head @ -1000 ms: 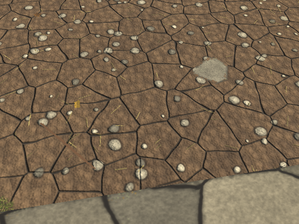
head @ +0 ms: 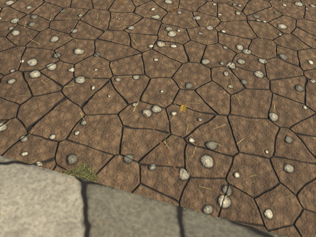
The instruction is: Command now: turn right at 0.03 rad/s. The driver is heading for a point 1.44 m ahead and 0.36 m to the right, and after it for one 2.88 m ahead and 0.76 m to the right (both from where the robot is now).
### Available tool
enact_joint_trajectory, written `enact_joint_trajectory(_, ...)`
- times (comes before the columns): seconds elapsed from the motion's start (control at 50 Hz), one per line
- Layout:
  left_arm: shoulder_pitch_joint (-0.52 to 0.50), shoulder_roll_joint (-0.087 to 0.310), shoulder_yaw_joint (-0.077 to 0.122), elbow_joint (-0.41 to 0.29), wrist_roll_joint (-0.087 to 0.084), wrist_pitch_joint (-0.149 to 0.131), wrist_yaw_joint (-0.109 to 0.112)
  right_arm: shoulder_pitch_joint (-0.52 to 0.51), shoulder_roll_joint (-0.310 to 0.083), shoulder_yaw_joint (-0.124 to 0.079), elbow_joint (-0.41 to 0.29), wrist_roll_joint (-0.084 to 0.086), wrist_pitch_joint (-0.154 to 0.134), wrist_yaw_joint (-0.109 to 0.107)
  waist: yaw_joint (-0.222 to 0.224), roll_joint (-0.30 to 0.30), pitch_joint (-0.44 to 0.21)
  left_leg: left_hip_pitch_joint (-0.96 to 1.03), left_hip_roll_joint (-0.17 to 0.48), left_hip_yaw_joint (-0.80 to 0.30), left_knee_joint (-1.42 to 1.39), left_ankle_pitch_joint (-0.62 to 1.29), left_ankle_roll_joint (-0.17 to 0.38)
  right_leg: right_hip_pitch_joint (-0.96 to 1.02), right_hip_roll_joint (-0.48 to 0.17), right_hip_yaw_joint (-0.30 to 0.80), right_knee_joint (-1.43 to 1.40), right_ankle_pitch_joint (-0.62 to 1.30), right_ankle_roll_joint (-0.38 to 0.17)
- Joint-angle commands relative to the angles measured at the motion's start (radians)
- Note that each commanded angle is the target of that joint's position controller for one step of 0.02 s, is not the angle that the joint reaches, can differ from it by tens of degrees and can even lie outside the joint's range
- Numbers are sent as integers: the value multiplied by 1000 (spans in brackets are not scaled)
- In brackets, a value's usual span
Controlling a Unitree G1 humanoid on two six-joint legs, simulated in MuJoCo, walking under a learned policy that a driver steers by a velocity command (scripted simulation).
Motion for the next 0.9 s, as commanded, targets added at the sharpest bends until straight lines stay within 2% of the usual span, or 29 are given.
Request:
enact_joint_trajectory(0.02, -27, 72, 5, -63, -7, -17, -11, -15, -125, -16, -28, -12, -14, 9, -25, 162, -70, -8, 260, -173, -134, 58, 152, 147, -5, -24, -133, 10, -16)
enact_joint_trajectory(0.06, -12, 85, 5, -65, -4, -24, -14, -17, -141, -17, -14, 3, -14, 10, 6, 127, -41, -8, 242, -160, -90, 67, 113, 210, 16, -41, -316, 140, -42)
enact_joint_trajectory(0.08, -15, 117, 9, -75, 5, -27, -13, 13, -146, -18, -5, 5, -18, 7, 0, 91, -46, 4, 220, -149, -56, 76, 76, 236, -8, 2, -342, 275, -58)
enact_joint_trajectory(0.1, -14, 172, 17, -93, 8, -29, -9, 44, -154, -23, -7, -7, -23, 2, -31, 19, -66, 7, 167, -104, 14, 44, 36, 250, -68, 75, -307, 504, -84)
enact_joint_trajectory(0.12, -17, 213, 31, -84, -7, -26, -14, 65, -152, -28, -13, -7, -26, -2, -65, -90, -79, 3, 88, -16, 50, 14, 2, 225, -83, 121, -288, 508, -137)
enact_joint_trajectory(0.16, -7, 161, 26, -92, -13, -26, -21, 7, -140, -33, -27, -2, -17, -16, -27, -140, -85, 21, 49, 65, 153, -5, -37, 170, -115, 219, -349, 387, -191)
enact_joint_trajectory(0.2, -4, 155, 25, -105, -9, -27, -19, 2, -118, -38, -41, 6, 1, -22, -23, -162, -83, -6, 46, 61, 186, -22, -33, 158, -134, 291, -356, 359, -220)
enact_joint_trajectory(0.24, -9, 153, 27, -124, -9, -25, -13, 21, -107, -45, -49, 7, 6, -17, -28, -143, -103, 18, 59, 48, 162, -22, -15, 136, -119, 302, -331, 337, -218)
enact_joint_trajectory(0.28, -44, 129, 22, -159, -17, -15, -8, 63, -133, -60, -41, 6, 6, -11, -38, -22, -110, 104, 142, -8, 59, 38, 24, 30, -35, 200, -218, 255, -151)
enact_joint_trajectory(0.3, -47, 104, 16, -175, -19, -9, -8, 84, -163, -70, -36, 4, 8, -10, -35, 104, -95, 149, 248, -119, -25, 128, 84, -62, 43, 95, -91, 142, -97)
enact_joint_trajectory(0.32, -26, 93, 13, -187, -14, -4, -10, 86, -184, -73, -39, -1, 6, -8, -28, 233, -93, 176, 413, -269, -90, 295, 184, -140, 85, 11, 54, -131, -61)
enact_joint_trajectory(0.34, -29, 120, 26, -190, -9, 1, -12, 85, -164, -64, -56, -8, -4, -11, -37, 212, -97, 189, 510, -335, -99, 456, 263, -199, 51, 30, 281, -334, -41)
enact_joint_trajectory(0.36, -15, 138, 39, -184, -17, 8, -15, 65, -153, -58, -68, -7, -14, -13, -21, 123, -91, 183, 514, -300, -92, 520, 275, -220, 36, 59, 404, -335, -34)
enact_joint_trajectory(0.38, -1, 122, 37, -178, -24, 17, -16, 20, -158, -60, -76, 1, -19, -14, 5, 88, -72, 176, 473, -214, -89, 497, 238, -230, 10, 65, 405, -278, -28)
enact_joint_trajectory(0.42, -35, 85, 23, -190, -24, 26, -18, 4, -177, -67, -70, 11, -18, -21, -11, 119, -45, 182, 403, -86, -102, 474, 186, -229, -9, 21, 308, -167, -10)
enact_joint_trajectory(0.46, -60, 59, 10, -216, -26, 27, -33, 25, -186, -71, -64, 9, -5, -27, -29, 148, -70, 193, 363, 10, -93, 487, 169, -157, -3, -31, 195, -114, 0)
enact_joint_trajectory(0.52, -83, 58, 5, -248, -30, 28, -56, 43, -217, -83, -60, 19, 8, -22, -46, 183, -105, 196, 371, 78, -71, 501, 151, -32, 17, -90, 14, -81, -17)
enact_joint_trajectory(0.58, -63, 77, 15, -260, -33, 43, -65, 62, -244, -93, -53, 46, -2, -3, -35, 188, -111, 148, 400, 86, -80, 161, 114, 83, 40, -138, -146, -23, -70)
enact_joint_trajectory(0.6, -25, 81, 21, -247, -31, 44, -65, 51, -237, -91, -50, 56, -8, 4, -9, 180, -105, 95, 388, 108, -54, 18, 88, 166, 59, -159, -230, 17, -97)
enact_joint_trajectory(0.62, 45, 107, 37, -219, -33, 43, -59, 62, -200, -81, -43, 51, -16, 10, 15, 145, -111, 6, 358, 149, 24, -96, 54, 297, 87, -162, -272, 8, -129)
enact_joint_trajectory(0.64, 173, 159, 65, -184, -39, 38, -48, 58, -136, -60, -44, 29, -24, 16, 68, 21, -141, -156, 295, 227, 259, -172, -3, 491, 30, -39, -318, -6, -184)
enact_joint_trajectory(0.66, 240, 294, 89, -204, -22, 16, -38, -25, -63, -34, -128, -6, -38, 17, 83, -253, -121, -554, 131, 249, 650, -451, -91, 626, -261, 534, -452, -134, -363)
enact_joint_trajectory(0.68, 247, 254, 71, -214, -10, -25, -54, -90, -128, -50, -156, 25, -64, 20, 124, -144, -140, -654, 95, 23, 783, -453, -90, 567, -345, 733, -570, -263, -479)
enact_joint_trajectory(0.7, 201, 193, 49, -209, -11, -49, -56, -91, -166, -61, -161, 57, -78, 31, 82, -135, -53, -688, 137, -8, 788, -363, -70, 516, -323, 653, -591, -313, -448)
enact_joint_trajectory(0.72, 162, 144, 34, -211, -19, -60, -55, -61, -193, -70, -140, 51, -88, 36, 51, -104, -3, -657, 167, -5, 744, -263, -55, 457, -270, 545, -587, -293, -397)
enact_joint_trajectory(0.74, 116, 128, 26, -219, -19, -59, -48, -44, -195, -74, -118, 27, -96, 33, 26, -73, 13, -617, 181, -4, 681, -174, -57, 412, -220, 462, -583, -209, -358)
enact_joint_trajectory(0.78, 91, 125, 20, -233, -3, -62, -36, -34, -179, -74, -102, 8, -105, 36, 4, -77, 3, -519, 168, 13, 596, -35, -79, 351, -154, 357, -599, -23, -334)
enact_joint_trajectory(0.82, 103, 121, 18, -219, 2, -70, -25, -14, -137, -59, -74, 11, -103, 43, 5, -58, -26, -479, 161, 43, 496, 74, -104, 361, -132, 251, -604, 134, -320)
enact_joint_trajectory(0.9, 169, 135, 20, -171, -3, -79, -22, -102, -86, -30, -83, 28, -96, 51, 61, -74, -2, -429, 153, 63, 277, 219, -122, 363, -118, 138, -613, 213, -284)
